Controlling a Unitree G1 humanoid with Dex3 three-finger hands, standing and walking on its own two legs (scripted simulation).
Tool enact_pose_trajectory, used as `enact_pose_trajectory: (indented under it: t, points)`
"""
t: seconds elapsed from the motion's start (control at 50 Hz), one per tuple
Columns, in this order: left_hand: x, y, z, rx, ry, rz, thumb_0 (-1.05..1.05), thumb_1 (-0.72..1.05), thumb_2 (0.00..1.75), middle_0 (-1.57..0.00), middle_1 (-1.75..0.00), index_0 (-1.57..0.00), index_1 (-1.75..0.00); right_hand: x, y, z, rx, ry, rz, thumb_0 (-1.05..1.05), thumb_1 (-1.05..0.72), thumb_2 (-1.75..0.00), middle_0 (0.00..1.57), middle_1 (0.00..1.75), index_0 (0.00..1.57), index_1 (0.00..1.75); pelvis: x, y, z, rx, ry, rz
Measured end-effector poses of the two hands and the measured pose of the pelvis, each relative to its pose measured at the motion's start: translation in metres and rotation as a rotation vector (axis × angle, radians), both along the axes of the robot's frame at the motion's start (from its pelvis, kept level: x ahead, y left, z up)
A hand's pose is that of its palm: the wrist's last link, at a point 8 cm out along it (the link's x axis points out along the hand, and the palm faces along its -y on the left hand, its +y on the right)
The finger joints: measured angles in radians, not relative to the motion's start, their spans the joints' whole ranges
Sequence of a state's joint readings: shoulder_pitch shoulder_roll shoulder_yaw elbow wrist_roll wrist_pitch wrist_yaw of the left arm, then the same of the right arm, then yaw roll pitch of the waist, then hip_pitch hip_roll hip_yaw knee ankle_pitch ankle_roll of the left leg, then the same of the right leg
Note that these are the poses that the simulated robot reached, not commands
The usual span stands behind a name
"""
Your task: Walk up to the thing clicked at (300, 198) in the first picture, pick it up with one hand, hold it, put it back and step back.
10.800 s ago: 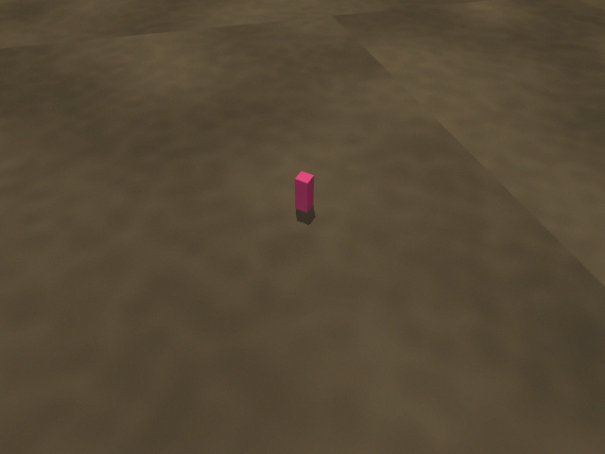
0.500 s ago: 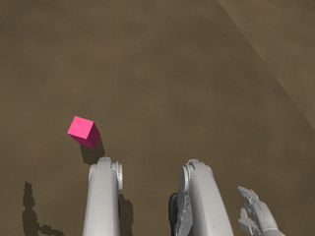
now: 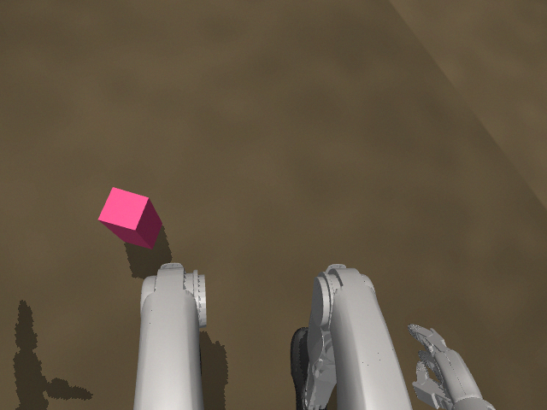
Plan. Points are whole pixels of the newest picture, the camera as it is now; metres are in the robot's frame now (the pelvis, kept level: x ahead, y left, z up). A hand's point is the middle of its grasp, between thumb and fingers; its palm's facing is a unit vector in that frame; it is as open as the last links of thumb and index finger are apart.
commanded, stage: go down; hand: left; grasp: from the side
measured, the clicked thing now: (134, 221) +0.43 +0.26 -0.31
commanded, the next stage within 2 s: approach in 0.22 s
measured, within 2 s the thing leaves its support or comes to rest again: neither
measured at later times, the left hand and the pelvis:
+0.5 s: hand out of the picture +0.34 +0.46 -0.02, palm faces +0.30 -0.95 -0.04, open 17.6 cm; pelvis +0.00 +0.00 -0.02, yaw -1 degrees
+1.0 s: hand (64, 232) +0.39 +0.36 -0.23, palm faces +0.18 -0.98 +0.03, open 17.6 cm; pelvis -0.01 +0.01 -0.10, yaw -6 degrees
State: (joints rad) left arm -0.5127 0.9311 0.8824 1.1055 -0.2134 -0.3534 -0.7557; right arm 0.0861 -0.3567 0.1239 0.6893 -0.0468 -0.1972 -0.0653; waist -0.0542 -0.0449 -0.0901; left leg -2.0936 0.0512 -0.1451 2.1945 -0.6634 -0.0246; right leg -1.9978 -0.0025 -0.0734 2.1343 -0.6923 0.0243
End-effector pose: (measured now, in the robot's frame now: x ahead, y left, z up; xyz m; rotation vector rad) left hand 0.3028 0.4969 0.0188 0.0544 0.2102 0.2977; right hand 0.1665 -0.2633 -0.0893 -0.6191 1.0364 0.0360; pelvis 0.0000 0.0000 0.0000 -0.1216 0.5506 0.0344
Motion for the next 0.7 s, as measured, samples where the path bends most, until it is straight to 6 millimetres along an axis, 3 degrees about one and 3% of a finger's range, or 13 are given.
enact_pose_trajectory:
  t: [0.46, 0.56, 0.7]
  points:
    - [0.001, 0.008, -0.025, -0.016, -0.061, 0.003, -0.01, -0.56, 0.04, -0.06, -0.05, -0.05, -0.07, 0.004, 0.002, -0.011, -0.019, -0.006, 0.025, 0.0, -0.92, -0.9, 0.2, 0.3, 0.21, 0.3, -0.001, 0.004, -0.02, -0.017, -0.012, -0.008]
    - [0.003, 0.001, -0.057, -0.041, -0.108, 0.021, -0.01, -0.59, 0.03, -0.07, -0.06, -0.06, -0.07, 0.007, 0.004, -0.019, -0.032, 0.0, 0.073, 0.0, -0.92, -0.9, 0.2, 0.3, 0.21, 0.3, -0.003, 0.005, -0.033, -0.021, -0.034, -0.016]
    - [0.019, -0.03, -0.14, -0.108, -0.121, 0.011, -0.01, -0.6, 0.01, -0.07, -0.06, -0.07, -0.07, 0.009, 0.005, -0.033, -0.084, 0.021, 0.15, 0.0, -0.91, -0.9, 0.2, 0.3, 0.21, 0.3, -0.006, 0.004, -0.062, -0.037, -0.088, -0.037]
